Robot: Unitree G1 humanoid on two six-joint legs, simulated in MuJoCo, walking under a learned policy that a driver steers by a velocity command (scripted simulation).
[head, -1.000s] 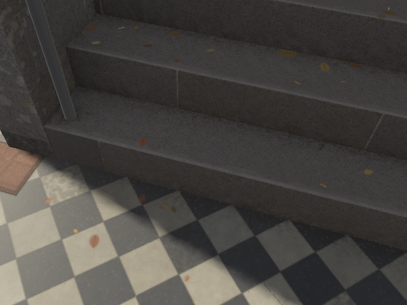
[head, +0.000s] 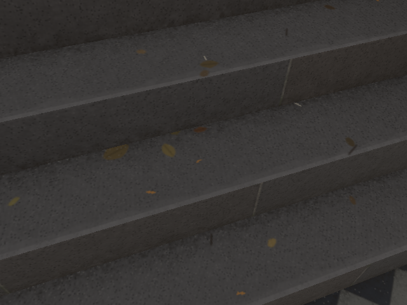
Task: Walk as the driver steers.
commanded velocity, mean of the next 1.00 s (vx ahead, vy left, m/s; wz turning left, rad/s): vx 0.50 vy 0.00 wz -0.01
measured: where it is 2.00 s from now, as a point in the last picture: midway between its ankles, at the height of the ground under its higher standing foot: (159, 53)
